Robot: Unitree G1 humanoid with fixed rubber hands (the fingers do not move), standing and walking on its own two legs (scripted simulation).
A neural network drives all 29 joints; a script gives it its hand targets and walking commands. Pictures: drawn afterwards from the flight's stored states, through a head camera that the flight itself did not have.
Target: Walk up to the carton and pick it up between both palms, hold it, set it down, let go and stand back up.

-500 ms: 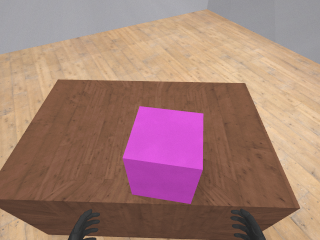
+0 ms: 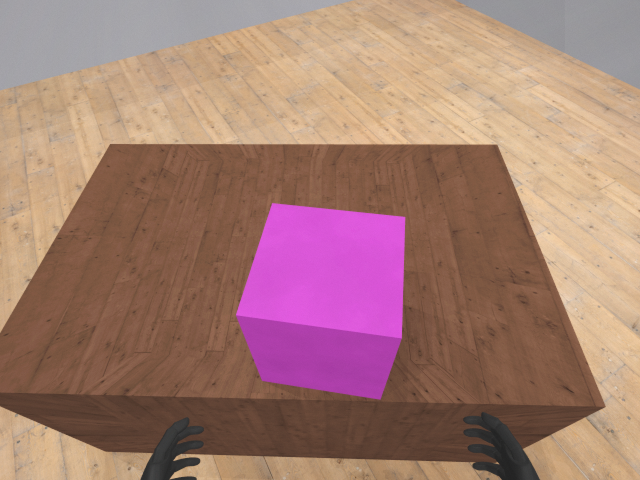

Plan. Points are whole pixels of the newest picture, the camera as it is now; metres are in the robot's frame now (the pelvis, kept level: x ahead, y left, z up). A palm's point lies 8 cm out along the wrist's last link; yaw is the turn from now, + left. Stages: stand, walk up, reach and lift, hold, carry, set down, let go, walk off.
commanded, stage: let go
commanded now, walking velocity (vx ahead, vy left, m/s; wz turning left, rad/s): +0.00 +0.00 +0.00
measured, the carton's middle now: (328, 305) +0.39 +0.01 -0.10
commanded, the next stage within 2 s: stand in 0.28 s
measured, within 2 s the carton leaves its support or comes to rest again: neither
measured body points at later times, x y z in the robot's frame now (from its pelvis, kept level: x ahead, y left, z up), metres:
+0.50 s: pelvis -0.03 +0.02 -0.01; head -0.05 +0.03 +0.44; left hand +0.08 +0.26 -0.13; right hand +0.07 -0.24 -0.12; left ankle -0.03 +0.16 -0.74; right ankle -0.03 -0.10 -0.74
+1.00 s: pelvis -0.10 +0.03 -0.01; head -0.12 +0.03 +0.44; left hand -0.07 +0.30 -0.15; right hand -0.06 -0.24 -0.15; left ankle -0.03 +0.16 -0.74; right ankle -0.03 -0.10 -0.74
